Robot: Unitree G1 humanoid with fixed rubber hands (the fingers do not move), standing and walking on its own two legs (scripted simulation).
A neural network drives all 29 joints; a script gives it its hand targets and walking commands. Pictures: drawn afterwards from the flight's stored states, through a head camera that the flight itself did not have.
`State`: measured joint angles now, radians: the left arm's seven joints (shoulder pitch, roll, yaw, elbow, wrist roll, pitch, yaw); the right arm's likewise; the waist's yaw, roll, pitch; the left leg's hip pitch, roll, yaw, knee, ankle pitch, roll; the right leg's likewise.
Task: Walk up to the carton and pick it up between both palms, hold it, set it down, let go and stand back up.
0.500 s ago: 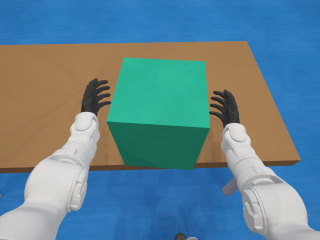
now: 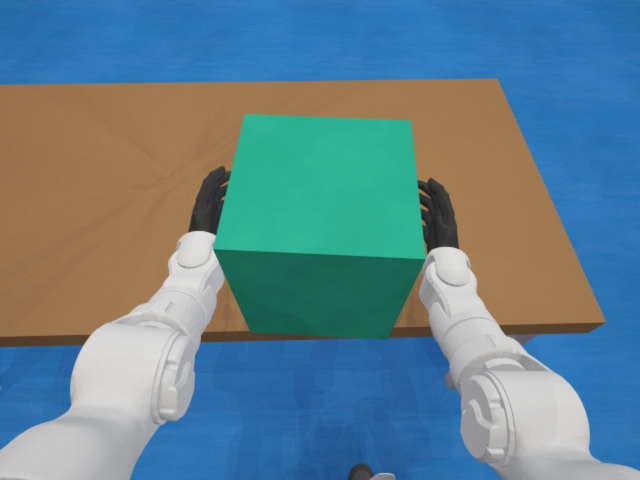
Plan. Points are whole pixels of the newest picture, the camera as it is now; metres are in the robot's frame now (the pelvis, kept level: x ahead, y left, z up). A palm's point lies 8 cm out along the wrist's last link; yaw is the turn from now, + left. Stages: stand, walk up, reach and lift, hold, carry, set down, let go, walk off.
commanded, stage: reach and lift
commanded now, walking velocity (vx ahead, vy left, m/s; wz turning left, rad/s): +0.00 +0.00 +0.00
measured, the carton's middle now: (322, 237) +0.44 +0.01 +0.00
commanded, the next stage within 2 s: none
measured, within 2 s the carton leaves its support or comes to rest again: leaves its support in 1.48 s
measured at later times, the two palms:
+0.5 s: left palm (205, 235) +0.42 +0.16 +0.04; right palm (438, 252) +0.40 -0.14 +0.03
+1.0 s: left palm (205, 235) +0.42 +0.16 +0.04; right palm (437, 253) +0.40 -0.14 +0.03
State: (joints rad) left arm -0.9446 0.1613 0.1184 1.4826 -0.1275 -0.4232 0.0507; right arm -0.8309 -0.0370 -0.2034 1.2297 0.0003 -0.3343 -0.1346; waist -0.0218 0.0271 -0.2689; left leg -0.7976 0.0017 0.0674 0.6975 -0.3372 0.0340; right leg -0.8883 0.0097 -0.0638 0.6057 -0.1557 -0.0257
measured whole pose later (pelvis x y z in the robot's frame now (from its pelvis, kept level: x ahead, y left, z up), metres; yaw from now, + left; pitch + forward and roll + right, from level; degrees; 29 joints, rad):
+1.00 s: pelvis +0.01 +0.01 +0.01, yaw +1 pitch +16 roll -1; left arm -0.87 0.08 0.41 1.44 0.22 -0.51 0.07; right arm -0.71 0.09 -0.63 1.12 -0.41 -0.45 -0.11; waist -0.02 0.03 -0.12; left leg -0.56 0.00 0.05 0.63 -0.34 0.03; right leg -0.64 0.01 -0.08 0.53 -0.17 -0.03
